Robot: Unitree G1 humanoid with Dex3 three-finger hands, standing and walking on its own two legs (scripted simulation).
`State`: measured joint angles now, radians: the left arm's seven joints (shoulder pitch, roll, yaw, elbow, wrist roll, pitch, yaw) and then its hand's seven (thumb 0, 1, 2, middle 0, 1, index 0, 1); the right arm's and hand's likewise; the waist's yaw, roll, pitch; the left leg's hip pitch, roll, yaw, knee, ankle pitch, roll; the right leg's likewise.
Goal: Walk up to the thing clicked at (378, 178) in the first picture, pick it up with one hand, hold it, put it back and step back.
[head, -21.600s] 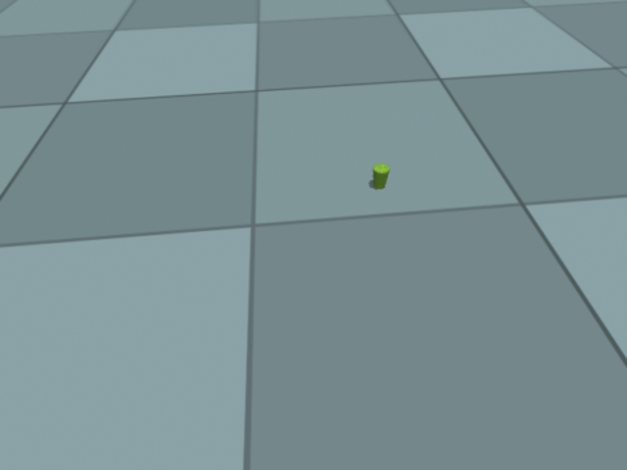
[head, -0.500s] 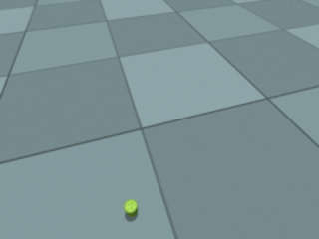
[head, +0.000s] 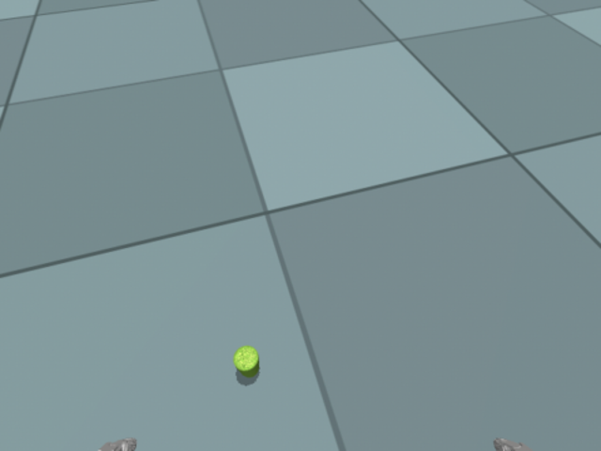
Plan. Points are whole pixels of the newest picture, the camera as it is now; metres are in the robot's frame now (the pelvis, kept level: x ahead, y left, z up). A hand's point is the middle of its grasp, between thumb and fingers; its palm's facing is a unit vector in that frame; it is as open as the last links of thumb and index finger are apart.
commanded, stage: rise first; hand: left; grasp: from above
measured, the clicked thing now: (248, 363) +0.47 +0.19 -0.72
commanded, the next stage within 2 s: none
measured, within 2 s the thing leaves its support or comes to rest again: neither
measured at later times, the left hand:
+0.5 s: hand out of the picture +0.16 +0.25 -0.20, palm faces -0.08 -0.91 -0.41, open 13.8 cm
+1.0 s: hand out of the picture +0.15 +0.26 -0.23, palm faces -0.19 -0.86 -0.48, open 14.0 cm
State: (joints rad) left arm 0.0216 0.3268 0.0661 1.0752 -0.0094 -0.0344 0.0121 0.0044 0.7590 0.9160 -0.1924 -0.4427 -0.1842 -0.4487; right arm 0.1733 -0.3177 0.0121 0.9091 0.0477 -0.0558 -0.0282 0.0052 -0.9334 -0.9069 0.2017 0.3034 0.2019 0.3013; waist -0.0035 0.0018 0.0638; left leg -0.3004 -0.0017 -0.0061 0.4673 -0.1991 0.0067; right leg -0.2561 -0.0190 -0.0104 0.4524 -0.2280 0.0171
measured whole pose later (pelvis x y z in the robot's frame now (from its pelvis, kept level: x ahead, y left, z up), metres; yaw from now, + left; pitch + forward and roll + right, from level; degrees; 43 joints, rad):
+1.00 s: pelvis +0.01 +0.00 -0.10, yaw -1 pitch +20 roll -3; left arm 0.31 0.33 0.11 0.34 0.24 0.26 0.01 -0.01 -0.49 0.94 -0.06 -1.08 -0.08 -1.07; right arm 0.21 -0.23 -0.02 0.53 0.01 -0.17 -0.03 0.01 -0.89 -0.90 0.20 0.30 0.20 0.30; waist -0.03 0.02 -0.13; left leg -1.03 0.02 -0.03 1.23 -0.55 0.01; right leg -0.96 0.01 -0.03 1.18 -0.57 0.02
